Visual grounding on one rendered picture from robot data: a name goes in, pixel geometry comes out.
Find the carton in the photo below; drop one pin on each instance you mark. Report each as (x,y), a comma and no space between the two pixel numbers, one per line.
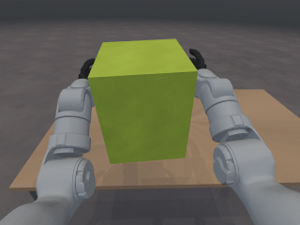
(143,91)

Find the left robot upper arm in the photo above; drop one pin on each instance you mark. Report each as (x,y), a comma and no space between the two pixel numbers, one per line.
(62,185)

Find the right robot upper arm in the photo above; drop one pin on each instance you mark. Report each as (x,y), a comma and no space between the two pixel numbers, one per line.
(248,168)

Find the right robot hand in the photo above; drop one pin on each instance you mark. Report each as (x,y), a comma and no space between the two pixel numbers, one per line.
(199,61)

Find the right robot forearm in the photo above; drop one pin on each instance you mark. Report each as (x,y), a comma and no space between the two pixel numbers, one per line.
(225,116)

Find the left robot forearm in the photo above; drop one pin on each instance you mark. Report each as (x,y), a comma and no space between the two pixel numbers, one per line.
(70,137)

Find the left robot hand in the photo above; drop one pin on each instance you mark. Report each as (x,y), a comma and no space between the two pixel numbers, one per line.
(85,70)

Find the table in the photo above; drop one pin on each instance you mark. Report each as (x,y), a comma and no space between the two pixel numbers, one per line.
(278,127)

